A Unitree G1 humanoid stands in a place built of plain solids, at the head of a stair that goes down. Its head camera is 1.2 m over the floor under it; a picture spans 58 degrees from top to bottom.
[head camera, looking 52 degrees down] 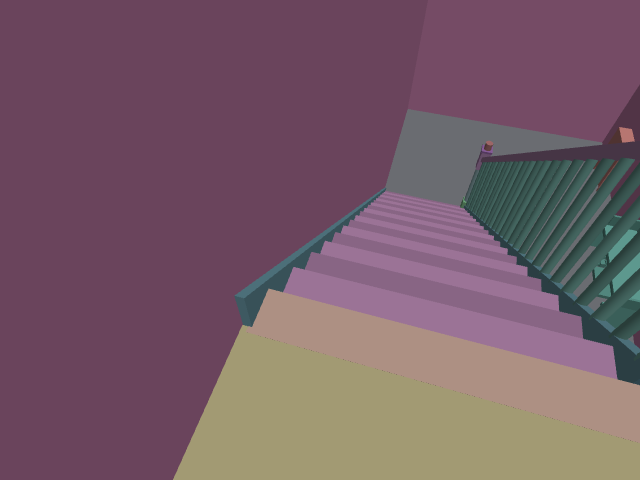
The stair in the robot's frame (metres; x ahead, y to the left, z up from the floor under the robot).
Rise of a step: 0.19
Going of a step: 0.22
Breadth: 1.15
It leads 17 degrees to the right of straight ahead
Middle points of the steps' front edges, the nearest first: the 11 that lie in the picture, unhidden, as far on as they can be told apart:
0.58 -0.37 0.00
0.79 -0.45 -0.19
1.00 -0.51 -0.38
1.22 -0.58 -0.58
1.43 -0.64 -0.77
1.65 -0.70 -0.96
1.86 -0.77 -1.16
2.08 -0.83 -1.35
2.29 -0.90 -1.54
2.51 -0.96 -1.74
2.72 -1.02 -1.93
